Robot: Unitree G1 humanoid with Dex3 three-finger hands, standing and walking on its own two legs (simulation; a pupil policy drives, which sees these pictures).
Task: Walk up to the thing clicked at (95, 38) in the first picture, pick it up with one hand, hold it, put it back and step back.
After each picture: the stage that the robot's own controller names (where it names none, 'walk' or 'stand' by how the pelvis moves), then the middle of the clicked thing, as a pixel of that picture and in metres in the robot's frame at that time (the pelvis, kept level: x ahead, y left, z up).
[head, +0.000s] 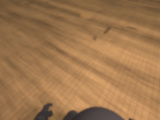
stand; (95, 38) +1.84 -0.07 -0.72
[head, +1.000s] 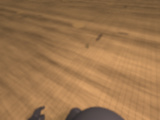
walk; (87, 45) +1.71 +0.22 -0.70
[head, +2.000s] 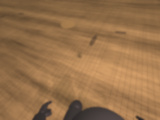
walk; (80, 55) +1.15 +0.31 -0.72
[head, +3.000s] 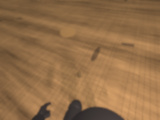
walk; (79, 74) +0.72 +0.23 -0.72
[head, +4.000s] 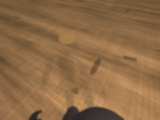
walk; (76, 91) +0.47 +0.17 -0.70
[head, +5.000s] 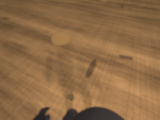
stand; (71, 97) +0.35 +0.21 -0.71
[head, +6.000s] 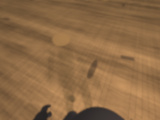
stand; (72, 98) +0.33 +0.20 -0.72
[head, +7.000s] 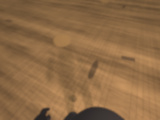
stand; (74, 98) +0.35 +0.19 -0.73
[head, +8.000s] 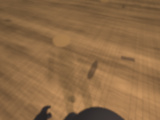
stand; (73, 99) +0.33 +0.20 -0.73
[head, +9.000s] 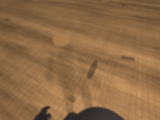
stand; (73, 99) +0.33 +0.20 -0.73
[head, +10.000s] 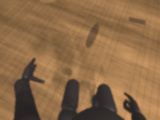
go down; (69, 72) +0.38 +0.21 -0.48
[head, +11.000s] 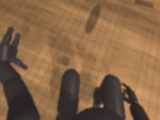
go down; (65, 61) +0.42 +0.23 -0.32
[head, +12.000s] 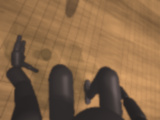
close in; (46, 55) +0.40 +0.27 -0.24
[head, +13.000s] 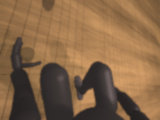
close; (27, 55) +0.40 +0.29 -0.22
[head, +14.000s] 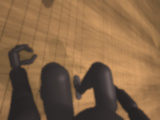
lift; (26, 54) +0.39 +0.29 -0.22
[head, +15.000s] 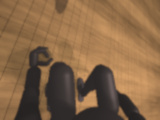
lift; (44, 56) +0.37 +0.24 -0.20
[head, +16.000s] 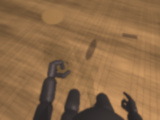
lift; (64, 71) +0.32 +0.19 +0.00
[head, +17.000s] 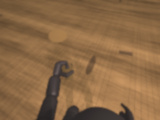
hold; (68, 72) +0.33 +0.17 +0.01
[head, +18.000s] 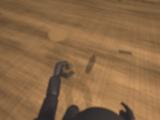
hold; (68, 72) +0.33 +0.17 -0.01
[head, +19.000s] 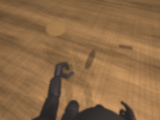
crouch; (68, 73) +0.33 +0.17 -0.04
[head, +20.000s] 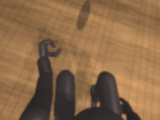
lower; (54, 50) +0.45 +0.23 -0.10
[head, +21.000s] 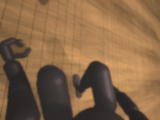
lower; (20, 50) +0.42 +0.30 -0.23
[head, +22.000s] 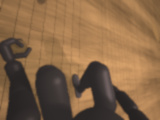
lower; (20, 49) +0.42 +0.30 -0.22
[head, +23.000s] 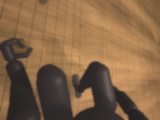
lower; (21, 49) +0.41 +0.30 -0.23
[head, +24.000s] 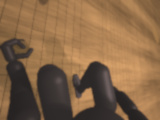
lower; (22, 50) +0.41 +0.30 -0.23
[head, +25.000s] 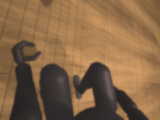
open; (29, 52) +0.40 +0.27 -0.23
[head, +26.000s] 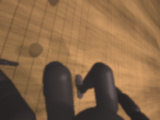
stand; (35, 50) +0.40 +0.26 -0.23
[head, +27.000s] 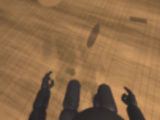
walk; (72, 72) +0.40 +0.20 -0.49
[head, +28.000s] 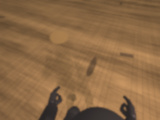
stand; (73, 97) +0.35 +0.16 -0.67
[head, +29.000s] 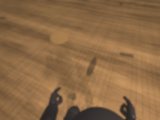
stand; (73, 96) +0.36 +0.17 -0.67
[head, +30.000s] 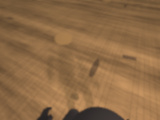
stand; (76, 97) +0.36 +0.16 -0.71
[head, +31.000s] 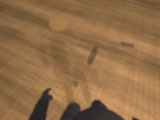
walk; (76, 84) +0.41 +0.12 -0.70
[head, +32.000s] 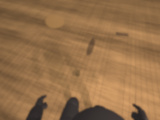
walk; (78, 73) +0.58 +0.16 -0.69
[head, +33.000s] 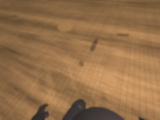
walk; (82, 63) +0.91 +0.24 -0.70
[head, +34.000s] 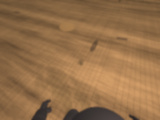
stand; (81, 62) +0.98 +0.18 -0.71
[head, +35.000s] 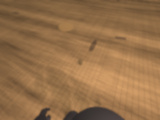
stand; (80, 62) +1.00 +0.19 -0.73
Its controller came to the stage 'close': yes
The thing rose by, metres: 0.71
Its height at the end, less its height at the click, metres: +0.00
